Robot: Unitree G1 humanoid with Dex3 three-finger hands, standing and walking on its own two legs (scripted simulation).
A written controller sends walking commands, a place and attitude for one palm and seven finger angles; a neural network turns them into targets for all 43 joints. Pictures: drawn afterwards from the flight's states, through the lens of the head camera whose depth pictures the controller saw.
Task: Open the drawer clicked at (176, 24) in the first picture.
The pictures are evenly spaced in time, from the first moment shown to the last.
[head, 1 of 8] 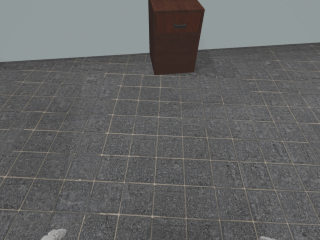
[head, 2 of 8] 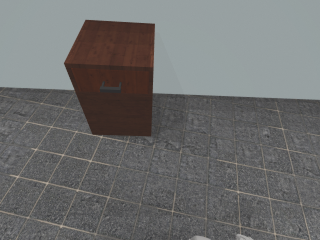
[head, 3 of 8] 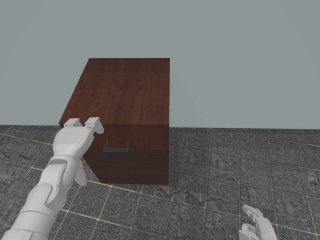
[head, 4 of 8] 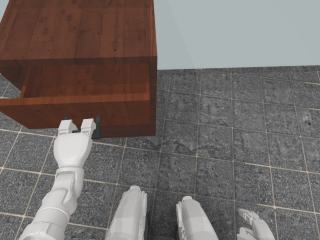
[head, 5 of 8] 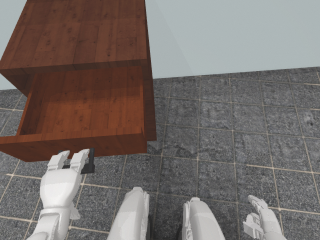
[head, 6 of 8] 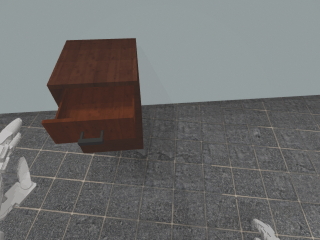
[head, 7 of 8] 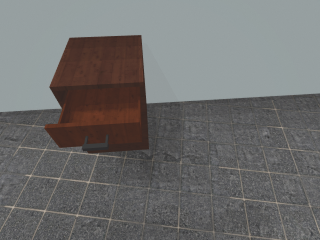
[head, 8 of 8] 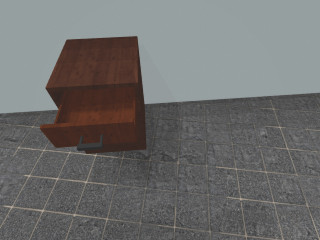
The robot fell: no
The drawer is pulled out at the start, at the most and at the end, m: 0.00 0.30 0.22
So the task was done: yes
